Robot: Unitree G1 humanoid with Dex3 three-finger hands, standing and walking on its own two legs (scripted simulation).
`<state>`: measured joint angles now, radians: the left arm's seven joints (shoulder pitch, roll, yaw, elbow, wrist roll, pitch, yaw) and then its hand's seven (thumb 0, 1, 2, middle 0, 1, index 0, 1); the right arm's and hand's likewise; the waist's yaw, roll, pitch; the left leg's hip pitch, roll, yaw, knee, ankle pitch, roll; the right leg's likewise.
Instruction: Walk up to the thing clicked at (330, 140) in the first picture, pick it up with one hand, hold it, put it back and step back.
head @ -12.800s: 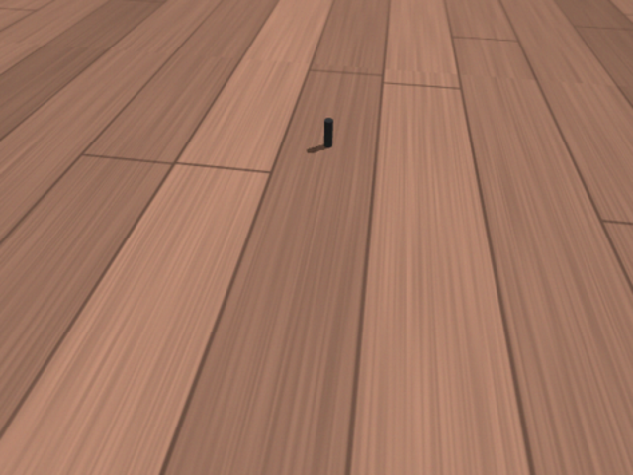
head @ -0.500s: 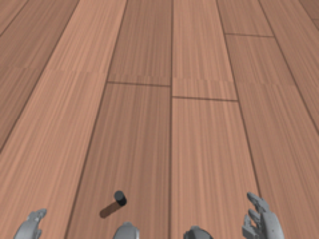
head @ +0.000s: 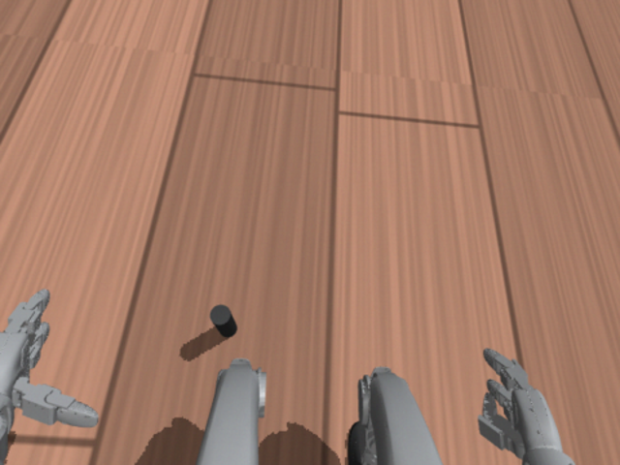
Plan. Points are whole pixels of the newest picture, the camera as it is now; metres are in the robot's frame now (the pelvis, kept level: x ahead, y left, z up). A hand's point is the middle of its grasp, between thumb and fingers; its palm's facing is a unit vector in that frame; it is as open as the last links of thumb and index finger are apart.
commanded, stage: go down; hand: left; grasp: from the side
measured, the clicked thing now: (224, 322) +0.39 +0.20 -0.51
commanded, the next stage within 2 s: none
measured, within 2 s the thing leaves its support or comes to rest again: neither
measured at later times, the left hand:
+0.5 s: hand (73, 328) +0.30 +0.35 -0.15, palm faces +0.09 -0.96 -0.25, open 16.9 cm
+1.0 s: hand (77, 317) +0.32 +0.37 -0.18, palm faces +0.10 -0.97 -0.20, open 17.1 cm
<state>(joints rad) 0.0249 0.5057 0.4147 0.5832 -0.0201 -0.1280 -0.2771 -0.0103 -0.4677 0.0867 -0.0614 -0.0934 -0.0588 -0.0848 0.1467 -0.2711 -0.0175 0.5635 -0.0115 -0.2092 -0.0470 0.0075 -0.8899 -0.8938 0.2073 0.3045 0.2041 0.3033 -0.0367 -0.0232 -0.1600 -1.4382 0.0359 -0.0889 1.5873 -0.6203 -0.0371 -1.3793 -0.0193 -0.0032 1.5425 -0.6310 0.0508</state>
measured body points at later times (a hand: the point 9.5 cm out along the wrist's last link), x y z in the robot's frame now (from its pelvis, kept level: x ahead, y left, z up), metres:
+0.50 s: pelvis -0.03 -0.01 -0.11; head +0.16 +0.03 +0.30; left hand +0.29 +0.40 -0.13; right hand +0.14 -0.28 -0.22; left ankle +0.05 +0.13 -0.55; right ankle +0.05 -0.15 -0.55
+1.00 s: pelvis -0.04 -0.01 -0.17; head +0.15 +0.04 +0.24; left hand +0.31 +0.42 -0.17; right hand +0.12 -0.29 -0.27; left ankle +0.05 +0.13 -0.55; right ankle +0.05 -0.15 -0.55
